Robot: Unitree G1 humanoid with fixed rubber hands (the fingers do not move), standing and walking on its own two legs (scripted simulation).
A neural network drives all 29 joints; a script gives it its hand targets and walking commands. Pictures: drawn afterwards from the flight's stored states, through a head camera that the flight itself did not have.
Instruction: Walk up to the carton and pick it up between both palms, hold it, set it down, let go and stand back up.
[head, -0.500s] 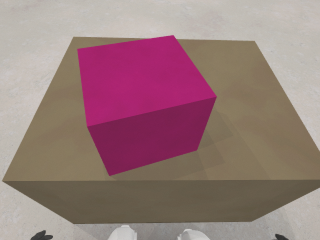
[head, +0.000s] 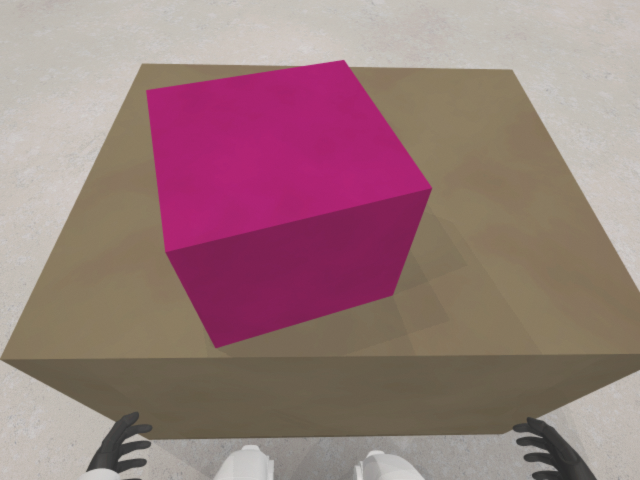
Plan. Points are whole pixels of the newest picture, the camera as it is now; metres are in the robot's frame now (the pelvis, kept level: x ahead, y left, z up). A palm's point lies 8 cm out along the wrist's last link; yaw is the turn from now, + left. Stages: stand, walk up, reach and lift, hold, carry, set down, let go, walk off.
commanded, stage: reach and lift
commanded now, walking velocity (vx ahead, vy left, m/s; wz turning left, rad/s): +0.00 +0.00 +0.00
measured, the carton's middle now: (280, 202) +0.48 +0.07 +0.04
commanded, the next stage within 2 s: none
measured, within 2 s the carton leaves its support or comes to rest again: neither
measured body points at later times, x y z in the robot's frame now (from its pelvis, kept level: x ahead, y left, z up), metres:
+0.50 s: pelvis +0.00 -0.04 +0.03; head +0.02 -0.06 +0.48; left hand +0.18 +0.22 -0.03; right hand +0.14 -0.34 -0.06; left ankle +0.05 +0.15 -0.69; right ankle +0.03 -0.11 -0.69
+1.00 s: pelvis +0.02 -0.04 +0.04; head +0.02 -0.06 +0.49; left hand +0.20 +0.20 -0.01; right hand +0.19 -0.33 -0.02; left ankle +0.05 +0.15 -0.69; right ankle +0.03 -0.11 -0.69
